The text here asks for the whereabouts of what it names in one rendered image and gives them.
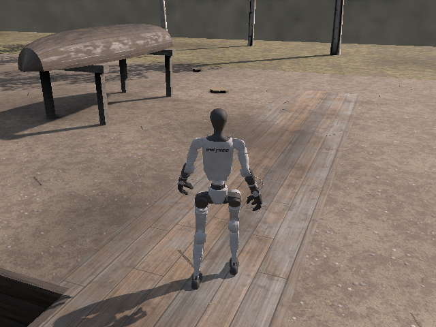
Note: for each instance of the right robot forearm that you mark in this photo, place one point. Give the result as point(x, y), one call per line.
point(252, 184)

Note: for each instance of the right robot shin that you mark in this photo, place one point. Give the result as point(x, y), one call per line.
point(234, 242)

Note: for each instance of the robot right hand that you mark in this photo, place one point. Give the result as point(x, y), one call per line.
point(257, 200)

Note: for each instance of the left robot forearm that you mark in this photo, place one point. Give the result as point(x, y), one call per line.
point(184, 176)

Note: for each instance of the robot left hand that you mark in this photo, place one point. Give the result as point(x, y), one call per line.
point(180, 187)

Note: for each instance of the robot left upper arm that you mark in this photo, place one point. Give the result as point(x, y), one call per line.
point(192, 154)

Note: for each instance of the robot right upper arm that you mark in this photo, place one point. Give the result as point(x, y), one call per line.
point(242, 156)

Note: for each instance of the right robot thigh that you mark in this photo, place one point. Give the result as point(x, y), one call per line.
point(234, 202)

